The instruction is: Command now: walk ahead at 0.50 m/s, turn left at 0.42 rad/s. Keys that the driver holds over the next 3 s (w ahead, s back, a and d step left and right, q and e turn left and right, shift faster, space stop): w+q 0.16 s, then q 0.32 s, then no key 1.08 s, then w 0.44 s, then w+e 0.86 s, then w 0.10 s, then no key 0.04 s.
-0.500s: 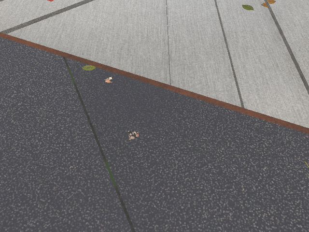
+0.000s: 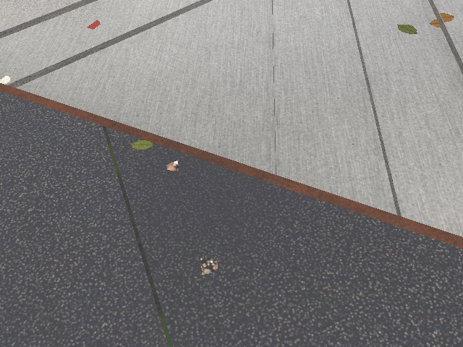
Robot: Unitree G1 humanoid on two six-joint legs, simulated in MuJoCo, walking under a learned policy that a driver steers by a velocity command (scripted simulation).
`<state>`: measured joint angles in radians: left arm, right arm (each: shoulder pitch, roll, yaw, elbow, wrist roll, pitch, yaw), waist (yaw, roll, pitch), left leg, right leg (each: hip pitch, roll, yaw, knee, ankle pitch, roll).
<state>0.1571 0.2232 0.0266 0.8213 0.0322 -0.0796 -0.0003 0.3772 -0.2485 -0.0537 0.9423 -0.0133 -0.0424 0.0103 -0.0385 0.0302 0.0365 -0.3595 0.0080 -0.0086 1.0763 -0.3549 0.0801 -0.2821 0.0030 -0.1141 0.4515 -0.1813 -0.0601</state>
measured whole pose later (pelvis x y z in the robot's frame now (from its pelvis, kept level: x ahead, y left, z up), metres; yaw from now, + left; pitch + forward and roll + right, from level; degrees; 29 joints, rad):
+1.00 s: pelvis +0.26 +0.02 +0.00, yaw +22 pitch +0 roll +0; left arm 0.27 0.19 0.02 0.91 0.02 0.00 0.04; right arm 0.23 -0.22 -0.03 0.90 -0.01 0.01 -0.01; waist -0.02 0.04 0.00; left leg -0.26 -0.09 -0.05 0.40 -0.14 0.06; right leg -0.17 0.03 0.00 0.42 -0.25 -0.02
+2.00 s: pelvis +0.38 +0.10 -0.01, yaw +21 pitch +0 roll +0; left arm 0.44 0.21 0.04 1.12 0.03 -0.06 0.00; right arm 0.20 -0.21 -0.06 1.01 -0.02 -0.07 0.00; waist 0.02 -0.04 0.03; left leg -0.30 -0.02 0.09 0.56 -0.25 0.07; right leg -0.18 0.00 0.01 0.90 -0.46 -0.07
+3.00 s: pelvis +0.92 +0.24 -0.02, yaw -8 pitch +1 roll +0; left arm 0.48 0.28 0.07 0.91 0.01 -0.05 0.02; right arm 0.01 -0.24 -0.01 0.72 -0.04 -0.07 0.01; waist 0.09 0.01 0.04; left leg -0.47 -0.02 0.02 0.52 -0.07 0.05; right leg 0.01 0.14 0.21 0.55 -0.48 -0.11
